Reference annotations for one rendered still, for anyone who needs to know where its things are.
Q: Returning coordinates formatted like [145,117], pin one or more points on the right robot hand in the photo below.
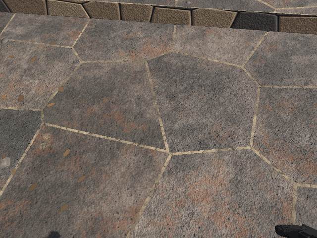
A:
[295,231]

